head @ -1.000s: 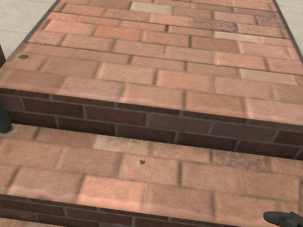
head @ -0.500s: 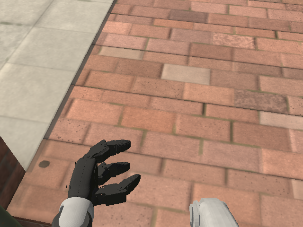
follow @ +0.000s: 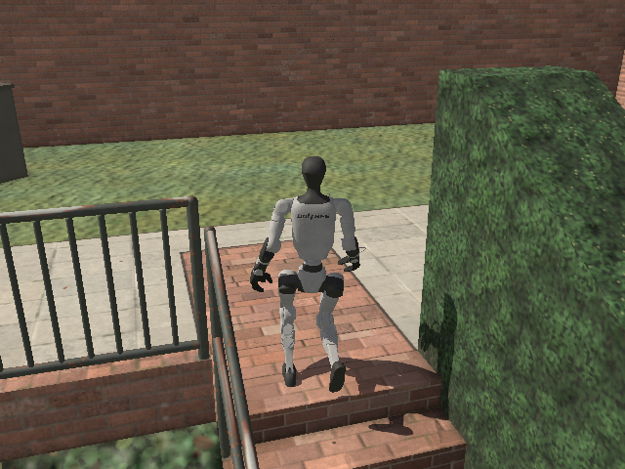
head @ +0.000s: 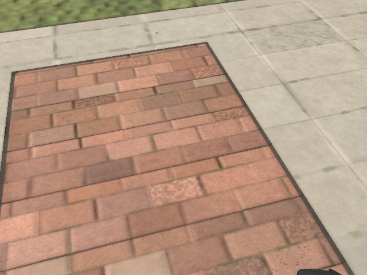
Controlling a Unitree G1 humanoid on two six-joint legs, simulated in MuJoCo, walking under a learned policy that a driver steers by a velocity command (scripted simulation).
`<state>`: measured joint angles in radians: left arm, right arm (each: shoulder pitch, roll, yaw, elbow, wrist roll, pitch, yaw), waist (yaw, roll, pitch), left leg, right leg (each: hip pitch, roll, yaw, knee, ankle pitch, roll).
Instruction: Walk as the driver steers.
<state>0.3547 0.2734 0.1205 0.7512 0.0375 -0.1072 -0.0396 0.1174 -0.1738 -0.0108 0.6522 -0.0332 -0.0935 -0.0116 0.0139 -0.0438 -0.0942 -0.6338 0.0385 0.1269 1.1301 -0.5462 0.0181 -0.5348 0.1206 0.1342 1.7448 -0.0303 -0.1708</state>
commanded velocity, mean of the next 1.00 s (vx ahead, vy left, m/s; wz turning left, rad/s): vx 1.00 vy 0.00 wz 0.23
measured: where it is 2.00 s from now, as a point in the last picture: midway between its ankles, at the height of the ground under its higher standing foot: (118, 69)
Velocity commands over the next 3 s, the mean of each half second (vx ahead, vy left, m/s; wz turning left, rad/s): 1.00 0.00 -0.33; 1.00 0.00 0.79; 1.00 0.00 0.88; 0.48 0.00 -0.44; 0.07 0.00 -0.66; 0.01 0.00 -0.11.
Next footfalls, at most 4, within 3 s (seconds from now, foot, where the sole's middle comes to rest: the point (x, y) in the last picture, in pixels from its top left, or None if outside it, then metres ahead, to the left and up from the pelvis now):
0.32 right None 0.46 -0.08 -0.69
0.72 left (182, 176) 0.95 0.05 -0.69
1.16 right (193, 105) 1.42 0.01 -0.69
1.60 left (112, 84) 1.60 0.45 -0.69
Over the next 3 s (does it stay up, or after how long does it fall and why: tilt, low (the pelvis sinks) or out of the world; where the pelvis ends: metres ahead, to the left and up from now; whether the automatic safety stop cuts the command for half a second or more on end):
stays up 1.84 0.54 0.08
